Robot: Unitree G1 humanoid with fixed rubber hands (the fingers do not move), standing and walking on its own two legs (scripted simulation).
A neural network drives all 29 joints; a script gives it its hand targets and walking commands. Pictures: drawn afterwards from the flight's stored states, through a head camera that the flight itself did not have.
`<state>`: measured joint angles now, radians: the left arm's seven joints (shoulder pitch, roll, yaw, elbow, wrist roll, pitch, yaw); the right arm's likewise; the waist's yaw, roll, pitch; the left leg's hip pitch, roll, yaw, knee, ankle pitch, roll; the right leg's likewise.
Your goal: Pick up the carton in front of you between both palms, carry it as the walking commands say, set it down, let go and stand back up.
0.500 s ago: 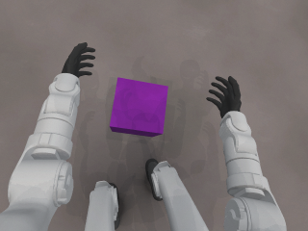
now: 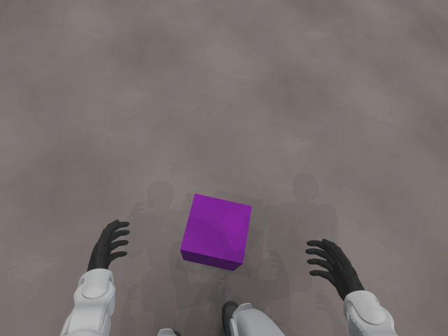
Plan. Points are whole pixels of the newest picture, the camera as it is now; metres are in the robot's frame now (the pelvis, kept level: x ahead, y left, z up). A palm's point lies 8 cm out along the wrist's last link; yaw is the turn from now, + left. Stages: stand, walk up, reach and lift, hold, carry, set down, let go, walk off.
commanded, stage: let go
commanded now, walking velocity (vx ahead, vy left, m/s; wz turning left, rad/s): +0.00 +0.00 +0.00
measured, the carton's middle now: (215, 234) +0.42 -0.07 -0.62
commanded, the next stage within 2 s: stand in 0.80 s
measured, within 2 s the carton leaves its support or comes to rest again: neither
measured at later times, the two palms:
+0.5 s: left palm (25, 331) +0.20 +0.27 -0.04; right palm (327, 276) +0.21 -0.19 -0.03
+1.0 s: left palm out of the picture +0.16 +0.29 -0.04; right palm (372, 322) +0.13 -0.27 -0.07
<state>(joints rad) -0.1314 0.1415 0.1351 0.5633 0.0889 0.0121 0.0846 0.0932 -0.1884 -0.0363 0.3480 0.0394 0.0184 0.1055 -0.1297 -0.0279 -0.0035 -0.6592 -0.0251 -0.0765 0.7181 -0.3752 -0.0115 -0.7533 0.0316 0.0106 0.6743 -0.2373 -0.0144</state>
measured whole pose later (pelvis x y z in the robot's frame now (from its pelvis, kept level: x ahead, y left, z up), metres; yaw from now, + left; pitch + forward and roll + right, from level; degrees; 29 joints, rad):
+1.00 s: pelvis +0.01 +0.01 +0.02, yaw -1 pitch -1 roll +0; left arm 0.21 0.29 0.05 0.68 0.06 0.03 0.01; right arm 0.26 -0.33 -0.06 0.64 -0.06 0.04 -0.01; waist -0.02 0.07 -0.02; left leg -0.17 -0.03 -0.05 0.53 -0.35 0.01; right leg -0.29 0.01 0.04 0.55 -0.25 0.00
